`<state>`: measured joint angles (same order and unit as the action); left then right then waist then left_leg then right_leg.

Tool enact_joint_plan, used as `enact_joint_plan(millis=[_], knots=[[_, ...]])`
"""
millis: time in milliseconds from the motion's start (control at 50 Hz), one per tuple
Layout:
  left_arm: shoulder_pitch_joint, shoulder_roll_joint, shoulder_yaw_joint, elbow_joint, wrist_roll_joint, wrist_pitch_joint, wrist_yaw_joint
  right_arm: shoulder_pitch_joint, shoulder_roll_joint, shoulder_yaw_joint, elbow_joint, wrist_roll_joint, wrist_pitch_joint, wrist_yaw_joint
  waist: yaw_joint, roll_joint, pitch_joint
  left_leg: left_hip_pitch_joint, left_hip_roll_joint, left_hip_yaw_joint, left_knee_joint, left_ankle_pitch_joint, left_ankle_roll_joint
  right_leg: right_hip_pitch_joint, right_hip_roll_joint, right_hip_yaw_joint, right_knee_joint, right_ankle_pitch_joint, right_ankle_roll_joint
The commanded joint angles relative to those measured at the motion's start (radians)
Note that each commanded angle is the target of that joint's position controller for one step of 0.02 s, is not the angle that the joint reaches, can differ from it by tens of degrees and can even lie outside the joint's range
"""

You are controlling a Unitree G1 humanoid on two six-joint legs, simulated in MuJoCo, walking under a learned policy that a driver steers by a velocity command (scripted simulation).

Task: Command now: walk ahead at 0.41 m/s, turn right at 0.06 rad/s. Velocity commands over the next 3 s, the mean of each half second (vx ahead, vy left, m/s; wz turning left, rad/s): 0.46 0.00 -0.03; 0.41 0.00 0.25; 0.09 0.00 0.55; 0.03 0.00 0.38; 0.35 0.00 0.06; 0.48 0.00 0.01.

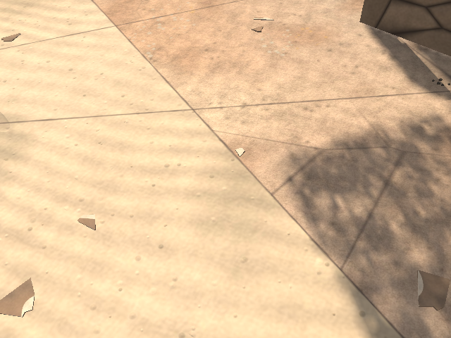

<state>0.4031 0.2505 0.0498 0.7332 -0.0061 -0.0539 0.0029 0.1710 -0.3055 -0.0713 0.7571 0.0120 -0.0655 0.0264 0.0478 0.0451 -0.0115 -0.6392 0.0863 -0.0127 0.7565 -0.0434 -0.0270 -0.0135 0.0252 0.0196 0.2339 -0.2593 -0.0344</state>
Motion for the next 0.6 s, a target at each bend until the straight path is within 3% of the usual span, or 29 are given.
enact_joint_plan(millis=[20, 80, 120, 140, 160, 180, 200, 220, 240, 260, 280, 300, 360, 400, 500, 600], knots=[[-0.006, 0.189, 0.052, -0.042, -0.011, -0.018, 0.003, -0.183, -0.03, 0.009, -0.115, 0.007, -0.025, 0.015, 0.031, -0.151, 0.098, -0.016, -0.023, 0.022, -0.123, 0.041, 0.003, -0.06, -0.243, 0.132, -0.103, 0.115, -0.171], [0.003, 0.201, 0.057, -0.019, -0.022, -0.014, 0.003, -0.195, -0.052, 0.009, -0.134, 0.013, -0.031, 0.029, 0.018, -0.153, 0.116, 0.019, -0.025, 0.009, -0.188, -0.007, 0.045, -0.024, -0.283, 0.145, -0.077, 0.131, -0.159], [-0.004, 0.215, 0.062, -0.01, -0.021, -0.006, 0.004, -0.153, -0.076, 0.002, -0.13, 0.012, -0.035, 0.03, -0.013, -0.164, 0.092, 0.1, -0.047, 0.03, -0.216, -0.062, 0.077, 0.009, -0.295, 0.146, -0.022, 0.25, -0.141], [-0.019, 0.219, 0.061, -0.01, -0.018, -0.002, 0.005, -0.084, -0.095, -0.009, -0.114, 0.009, -0.035, 0.025, -0.059, -0.163, 0.047, 0.211, -0.077, 0.057, -0.242, -0.072, 0.099, 0.006, -0.27, 0.117, 0.072, 0.424, -0.121], [-0.011, 0.193, 0.051, -0.007, -0.012, 0.003, 0.008, 0.059, -0.134, -0.031, -0.072, 0.007, -0.034, 0.014, -0.122, -0.139, -0.051, 0.417, -0.099, 0.073, -0.251, -0.072, 0.129, -0.036, -0.213, 0.063, 0.262, 0.569, -0.093], [-0.001, 0.142, 0.027, -0.027, 0.009, 0.003, 0.011, 0.241, -0.203, -0.049, -0.043, -0.003, -0.033, 0.003, -0.191, -0.033, -0.213, 0.724, 0.065, -0.112, -0.23, -0.092, 0.194, -0.224, -0.154, 0.014, 0.581, 0.398, -0.049], [0.113, 0.03, -0.003, -0.054, -0.004, -0.017, 0.009, 0.303, -0.286, -0.063, -0.023, -0.019, -0.032, 0.011, -0.125, 0.287, -0.338, 1.001, 0.29, -0.636, -0.392, -0.395, 0.345, -0.595, 0.037, 0.016, 0.937, -0.227, 0.021], [0.051, 0.134, 0.017, -0.038, -0.024, -0.036, 0.006, 0.281, -0.184, -0.035, -0.031, -0.003, -0.037, 0.013, -0.159, 0.201, -0.297, 0.966, 0.29, -0.742, -0.494, -0.518, 0.326, -0.706, 0.004, 0.139, 1.063, -0.294, 0.016], [-0.037, 0.181, 0.031, -0.061, -0.043, -0.045, -0.002, 0.213, -0.144, -0.021, -0.037, -0.003, -0.035, 0.007, -0.147, 0.135, -0.16, 0.86, 0.268, -0.59, -0.492, -0.472, 0.285, -0.773, -0.052, 0.112, 1.086, -0.215, 0.0], [-0.088, 0.171, 0.025, -0.069, -0.034, -0.049, 0.0, 0.151, -0.127, -0.014, -0.049, -0.008, -0.032, 0.005, -0.12, 0.039, -0.092, 0.733, 0.231, -0.474, -0.496, -0.352, 0.263, -0.745, -0.103, 0.08, 1.047, -0.126, -0.007], [-0.115, 0.159, 0.027, -0.071, -0.015, -0.049, 0.001, 0.106, -0.106, -0.009, -0.054, -0.016, -0.03, 0.007, -0.095, 0.012, -0.04, 0.628, 0.19, -0.394, -0.518, -0.256, 0.258, -0.716, -0.132, 0.071, 0.986, -0.063, -0.006], [-0.1, 0.149, 0.03, -0.065, -0.011, -0.04, -0.001, 0.079, -0.085, -0.001, -0.059, -0.026, -0.034, 0.006, -0.064, 0.033, -0.029, 0.559, 0.158, -0.334, -0.546, -0.196, 0.251, -0.659, -0.157, 0.076, 0.955, -0.018, -0.006], [-0.072, 0.11, 0.024, -0.05, -0.008, -0.012, 0.0, 0.072, -0.085, -0.003, -0.044, -0.014, -0.05, 0.005, -0.032, 0.037, -0.003, 0.47, 0.132, -0.231, -0.612, -0.091, 0.275, -0.623, -0.167, 0.055, 0.892, 0.036, 0.019], [-0.135, 0.105, 0.022, -0.07, 0.002, -0.007, 0.005, 0.088, -0.1, -0.007, -0.027, -0.012, -0.052, -0.001, -0.039, 0.013, 0.037, 0.463, 0.129, -0.186, -0.641, -0.036, 0.282, -0.68, -0.173, 0.05, 0.806, 0.113, 0.042], [-0.303, 0.068, 0.006, -0.107, 0.0, -0.028, -0.01, 0.15, -0.125, -0.009, 0.005, -0.002, -0.036, -0.017, -0.099, 0.004, 0.071, 0.505, 0.088, -0.071, -0.644, 0.051, 0.238, -0.664, -0.142, 0.009, 0.487, 0.352, 0.051], [-0.44, 0.069, 0.002, -0.154, -0.013, -0.043, -0.042, 0.235, -0.146, -0.014, 0.051, 0.008, -0.011, -0.021, -0.143, 0.004, 0.103, 0.637, 0.143, -0.076, -0.594, 0.063, 0.231, -0.669, -0.105, -0.007, 0.329, 0.339, 0.025]])
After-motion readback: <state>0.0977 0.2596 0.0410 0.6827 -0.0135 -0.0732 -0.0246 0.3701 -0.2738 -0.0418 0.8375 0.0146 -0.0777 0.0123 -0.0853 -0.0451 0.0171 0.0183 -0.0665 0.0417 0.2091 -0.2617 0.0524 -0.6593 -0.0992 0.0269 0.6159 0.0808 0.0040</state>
